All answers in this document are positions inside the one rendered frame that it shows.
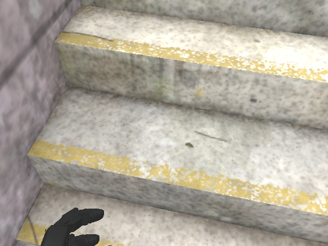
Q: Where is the robot left hand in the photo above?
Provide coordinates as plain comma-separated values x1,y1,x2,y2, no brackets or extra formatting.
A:
40,208,111,246

